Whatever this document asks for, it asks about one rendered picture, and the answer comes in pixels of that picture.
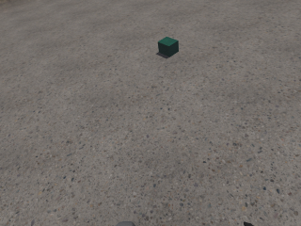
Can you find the carton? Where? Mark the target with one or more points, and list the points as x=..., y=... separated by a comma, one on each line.
x=168, y=46

